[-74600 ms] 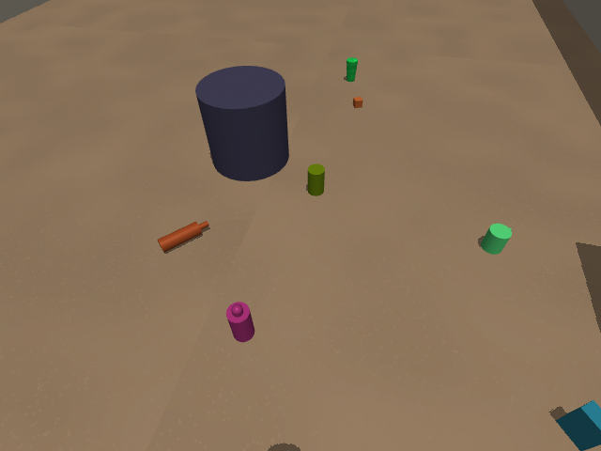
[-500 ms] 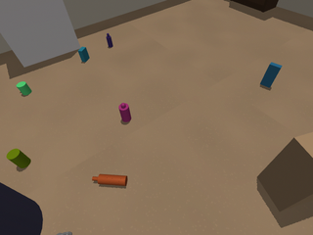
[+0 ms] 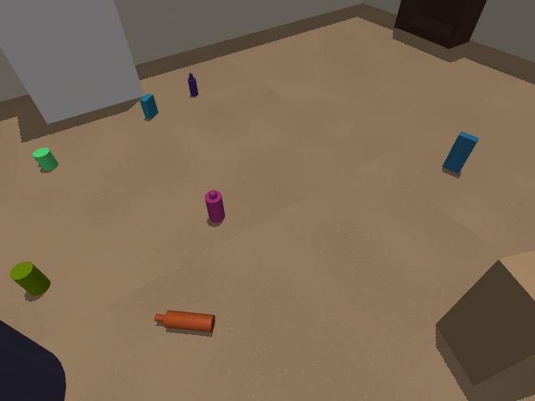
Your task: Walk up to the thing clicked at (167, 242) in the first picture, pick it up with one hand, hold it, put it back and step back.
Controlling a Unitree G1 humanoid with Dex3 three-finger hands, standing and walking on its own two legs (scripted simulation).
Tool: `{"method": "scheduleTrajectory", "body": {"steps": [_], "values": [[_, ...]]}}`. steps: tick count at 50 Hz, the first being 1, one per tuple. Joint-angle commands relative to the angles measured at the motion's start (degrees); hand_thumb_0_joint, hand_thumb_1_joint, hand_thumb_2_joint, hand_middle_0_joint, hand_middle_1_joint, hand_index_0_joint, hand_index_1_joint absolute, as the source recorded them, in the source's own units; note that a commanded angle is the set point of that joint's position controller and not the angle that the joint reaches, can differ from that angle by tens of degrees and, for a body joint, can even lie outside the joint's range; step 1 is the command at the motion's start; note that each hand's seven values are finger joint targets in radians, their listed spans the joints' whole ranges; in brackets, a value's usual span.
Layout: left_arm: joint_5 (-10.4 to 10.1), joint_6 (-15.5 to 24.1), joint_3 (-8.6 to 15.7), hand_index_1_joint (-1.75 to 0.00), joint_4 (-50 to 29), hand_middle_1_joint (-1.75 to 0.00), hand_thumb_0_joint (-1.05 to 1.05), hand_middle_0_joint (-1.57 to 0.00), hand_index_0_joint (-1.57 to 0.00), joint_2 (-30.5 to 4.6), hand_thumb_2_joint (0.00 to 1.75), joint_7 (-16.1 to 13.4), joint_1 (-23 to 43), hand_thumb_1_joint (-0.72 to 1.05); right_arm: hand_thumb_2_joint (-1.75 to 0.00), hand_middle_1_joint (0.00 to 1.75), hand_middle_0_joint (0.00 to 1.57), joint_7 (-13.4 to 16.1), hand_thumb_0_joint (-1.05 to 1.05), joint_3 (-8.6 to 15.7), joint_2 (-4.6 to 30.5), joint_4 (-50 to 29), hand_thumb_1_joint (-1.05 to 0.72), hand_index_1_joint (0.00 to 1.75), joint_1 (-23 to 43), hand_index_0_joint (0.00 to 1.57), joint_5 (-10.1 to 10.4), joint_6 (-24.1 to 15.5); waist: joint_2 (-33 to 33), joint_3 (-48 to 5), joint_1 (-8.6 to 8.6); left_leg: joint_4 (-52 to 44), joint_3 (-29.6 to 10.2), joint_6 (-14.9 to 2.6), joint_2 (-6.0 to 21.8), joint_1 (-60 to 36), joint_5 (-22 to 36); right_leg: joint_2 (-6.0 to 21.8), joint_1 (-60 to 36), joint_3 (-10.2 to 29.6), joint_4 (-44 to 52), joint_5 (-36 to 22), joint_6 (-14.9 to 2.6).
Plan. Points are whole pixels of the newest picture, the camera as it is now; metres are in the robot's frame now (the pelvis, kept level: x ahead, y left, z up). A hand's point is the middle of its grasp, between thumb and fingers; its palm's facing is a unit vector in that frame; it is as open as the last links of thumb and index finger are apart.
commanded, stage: walk up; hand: left
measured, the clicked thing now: (184, 320) +0.54 +0.36 -0.75
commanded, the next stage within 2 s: stand in 0.38 s
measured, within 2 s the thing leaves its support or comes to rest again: neither
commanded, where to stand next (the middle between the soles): +0.11 -0.01 m, yaw +0 degrees
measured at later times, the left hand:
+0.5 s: hand out of the picture +0.08 +0.25 -0.16, palm faces -0.01 -0.94 -0.34, open 7.3 cm
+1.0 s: hand out of the picture +0.10 +0.24 -0.15, palm faces -0.01 -0.94 -0.34, open 7.3 cm
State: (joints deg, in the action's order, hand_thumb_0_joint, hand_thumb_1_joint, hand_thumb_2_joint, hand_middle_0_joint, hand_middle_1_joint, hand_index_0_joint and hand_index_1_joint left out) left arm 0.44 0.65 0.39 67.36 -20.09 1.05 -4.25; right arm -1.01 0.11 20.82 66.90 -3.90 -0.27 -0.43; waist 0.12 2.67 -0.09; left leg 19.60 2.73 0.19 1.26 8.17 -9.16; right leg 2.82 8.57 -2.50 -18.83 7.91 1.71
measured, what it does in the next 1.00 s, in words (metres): stands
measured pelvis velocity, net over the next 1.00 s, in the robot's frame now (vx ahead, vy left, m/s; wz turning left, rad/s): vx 0.02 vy -0.01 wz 0.01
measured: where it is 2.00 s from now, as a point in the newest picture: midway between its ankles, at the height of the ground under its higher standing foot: outside the picture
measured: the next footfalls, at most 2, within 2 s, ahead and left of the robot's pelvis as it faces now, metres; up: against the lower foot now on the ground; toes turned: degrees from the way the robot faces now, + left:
none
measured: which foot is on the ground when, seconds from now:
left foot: down 0.00-1.00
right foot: down 0.00-1.00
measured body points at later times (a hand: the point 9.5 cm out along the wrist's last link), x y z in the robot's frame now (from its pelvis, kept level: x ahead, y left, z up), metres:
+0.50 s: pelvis +0.01 +0.00 +0.00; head +0.01 -0.01 +0.45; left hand +0.08 +0.30 -0.13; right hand +0.09 -0.30 -0.13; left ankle +0.02 +0.12 -0.75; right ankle +0.03 -0.14 -0.75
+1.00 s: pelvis +0.02 -0.01 +0.00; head +0.03 -0.02 +0.45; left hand +0.10 +0.29 -0.13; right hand +0.10 -0.31 -0.14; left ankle +0.02 +0.12 -0.75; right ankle +0.03 -0.14 -0.75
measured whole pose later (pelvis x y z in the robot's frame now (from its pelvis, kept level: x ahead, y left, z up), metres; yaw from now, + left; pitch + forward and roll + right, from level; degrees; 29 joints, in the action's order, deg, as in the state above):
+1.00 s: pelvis +0.02 -0.01 +0.00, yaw +1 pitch -2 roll +0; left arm 0.6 0.6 0.4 65.9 -19.9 0.6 -5.6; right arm -0.5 -0.1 20.3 66.4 -5.7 -0.7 -0.3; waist 0.6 1.9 0.5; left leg 17.5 1.8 1.5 2.1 5.8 -9.9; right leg 1.9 6.5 -3.5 -18.2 9.8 0.7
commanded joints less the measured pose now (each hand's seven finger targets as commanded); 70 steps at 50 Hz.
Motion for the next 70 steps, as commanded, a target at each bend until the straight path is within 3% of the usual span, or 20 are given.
{"method": "scheduleTrajectory", "body": {"steps": [1, 16, 25, 29, 35, 44, 49, 55, 70], "values": [[0.03, 1.53, 2.01, -0.30, -3.69, -0.30, 0.00, -0.20, -0.20, -12.29, 0.90, -1.01, 3.89, 0.90, -0.90, 0.30, 0.20, 0.70, 0.00, 2.38, 11.91, -3.33, -0.90, 0.30, 2.78, 0.20, 0.19, -1.08, -0.84, -4.59, 0.38, -3.98, -6.43, -1.33, 6.31, -1.15, 0.59, 5.66, -0.52, 6.07, 4.98, -0.17, -2.29], [0.17, 1.40, 2.31, -0.30, -3.55, -0.30, 0.00, -0.20, -0.20, -11.77, 0.90, -1.28, 1.78, 0.90, -0.90, 0.30, 0.20, 0.83, 0.00, 2.54, 11.34, -3.49, -0.90, 0.30, 3.10, 0.20, 0.16, -0.88, -0.46, -5.36, -0.21, -3.92, -6.57, -1.43, 6.63, -1.98, 4.02, 5.52, -1.99, 5.14, 4.29, -3.23, -1.94], [0.05, 1.16, 1.98, -0.30, -4.09, -0.30, 0.00, -0.20, -0.20, -11.80, 0.90, -1.37, 1.36, 0.90, -0.90, 0.30, 0.20, 1.02, 0.00, 2.34, 11.42, -4.00, -0.90, 0.30, 2.39, 0.20, -0.44, -1.32, 0.94, -3.56, 0.05, -5.94, -6.88, -0.76, 6.74, -0.04, 1.37, 5.69, -1.88, 5.42, 3.88, -0.02, -2.11], [0.15, 1.32, 2.10, -0.30, -4.51, -0.30, 0.00, -0.20, -0.20, -12.36, 0.90, -1.40, 1.70, 0.90, -0.90, 0.30, 0.20, 1.10, 0.00, 2.30, 10.94, -4.11, -0.90, 0.30, 1.74, 0.20, -0.37, -1.48, -0.31, -5.06, 0.31, -5.22, -6.70, -0.67, 6.98, -1.22, 6.10, 5.89, -3.14, 5.32, 3.49, -2.97, -2.21], [0.14, 1.08, 1.99, -0.30, -4.94, -0.30, 0.00, -0.20, -0.20, -12.35, 0.90, -1.36, 1.75, 0.90, -0.90, 0.30, 0.20, 1.08, 0.00, 2.23, 11.33, -4.09, -0.90, 0.30, 1.71, 0.20, -0.34, -1.30, 0.09, -3.42, 0.28, -5.77, -6.63, -0.35, 6.58, -0.24, 1.46, 5.51, -1.88, 5.18, 4.33, 0.92, -2.14], [0.05, 1.32, 2.00, -0.30, -4.99, -0.30, 0.00, -0.20, -0.20, -12.15, 0.90, -1.36, 1.53, 0.90, -0.90, 0.30, 0.20, 1.23, 0.00, 2.11, 11.78, -4.22, -0.90, 0.30, 1.47, 0.20, -0.24, -1.50, 0.03, -5.31, 0.27, -4.22, -6.32, -0.57, 7.29, -2.98, 9.74, 5.90, -3.49, 5.02, 3.45, -7.24, -2.31], [-0.07, 1.09, 1.98, -0.30, -5.09, -0.30, 0.00, -0.20, -0.20, -12.12, 0.90, -1.42, 2.09, 0.90, -0.90, 0.30, 0.20, 1.31, 0.00, 2.05, 11.68, -4.06, -0.90, 0.30, 1.18, 0.20, -0.26, -1.22, 0.05, -4.52, 0.45, -4.60, -6.11, -0.29, 7.06, -1.97, 6.45, 5.75, -3.40, 5.12, 4.07, -4.28, -2.42], [-0.04, 1.07, 2.01, -0.30, -4.95, -0.30, 0.00, -0.20, -0.20, -12.32, 0.90, -1.44, 1.33, 0.90, -0.90, 0.30, 0.20, 1.30, 0.00, 1.82, 11.49, -4.24, -0.90, 0.30, 1.57, 0.20, -0.27, -1.22, -0.13, -4.07, 0.11, -4.69, -6.09, -0.26, 7.11, -2.26, 6.35, 5.63, -2.87, 5.10, 4.16, -4.32, -2.28], [0.03, 1.16, 2.07, -0.30, -5.27, -0.30, 0.00, -0.20, -0.20, -12.41, 0.90, -1.57, 1.49, 0.90, -0.90, 0.30, 0.20, 1.45, 0.00, 1.79, 11.56, -4.71, -0.90, 0.30, 1.16, 0.20, -0.32, -1.24, 0.38, -4.58, 0.25, -4.23, -5.61, -0.36, 7.25, -3.29, 8.78, 5.72, -3.32, 5.00, 3.97, -7.73, -2.37]]}}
